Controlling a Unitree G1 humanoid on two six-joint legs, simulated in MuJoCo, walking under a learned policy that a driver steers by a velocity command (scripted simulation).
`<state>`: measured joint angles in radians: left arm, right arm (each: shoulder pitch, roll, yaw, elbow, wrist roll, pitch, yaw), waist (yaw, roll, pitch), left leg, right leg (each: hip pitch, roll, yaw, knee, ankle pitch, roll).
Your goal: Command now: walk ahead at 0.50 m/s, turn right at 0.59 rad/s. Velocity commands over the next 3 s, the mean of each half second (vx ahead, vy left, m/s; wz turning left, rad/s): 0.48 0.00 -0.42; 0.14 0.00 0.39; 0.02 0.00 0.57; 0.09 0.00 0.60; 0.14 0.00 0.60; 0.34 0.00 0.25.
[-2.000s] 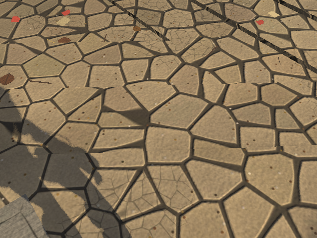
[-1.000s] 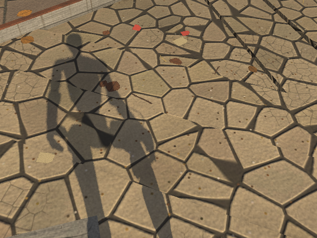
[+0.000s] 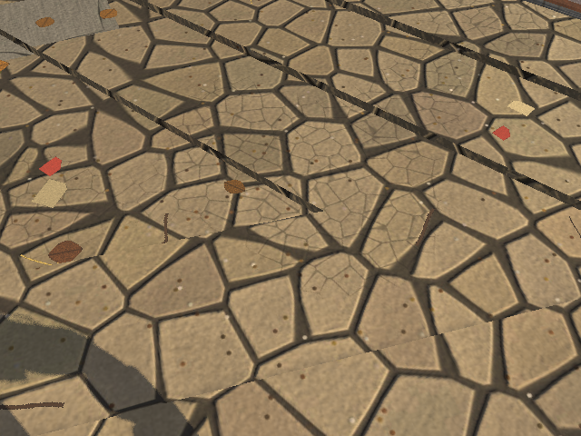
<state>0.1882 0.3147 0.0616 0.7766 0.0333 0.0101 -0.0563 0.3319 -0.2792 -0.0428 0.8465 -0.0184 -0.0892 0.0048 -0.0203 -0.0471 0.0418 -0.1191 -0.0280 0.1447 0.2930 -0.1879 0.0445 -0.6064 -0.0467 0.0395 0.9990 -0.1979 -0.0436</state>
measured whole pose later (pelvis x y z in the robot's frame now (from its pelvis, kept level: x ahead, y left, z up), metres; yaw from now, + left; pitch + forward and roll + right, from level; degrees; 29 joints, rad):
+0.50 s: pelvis +0.27 -0.10 -0.04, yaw -12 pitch +0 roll +1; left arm 0.27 0.24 0.04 0.88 0.01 -0.05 0.00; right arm 0.27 -0.27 -0.04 0.88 -0.02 -0.02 0.02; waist -0.02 0.03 0.08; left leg -0.54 0.08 -0.01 1.10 -0.29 0.00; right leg -0.11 0.10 -0.06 0.35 -0.24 -0.13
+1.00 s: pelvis +0.42 -0.14 -0.05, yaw +3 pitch +1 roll -1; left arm 0.10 0.24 0.02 0.79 0.02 0.03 0.04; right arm 0.26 -0.29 -0.07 0.85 -0.02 0.02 0.01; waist -0.04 -0.01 0.07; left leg -0.34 -0.13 -0.05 0.45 -0.11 0.11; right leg -0.53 -0.03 0.09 0.96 -0.38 0.05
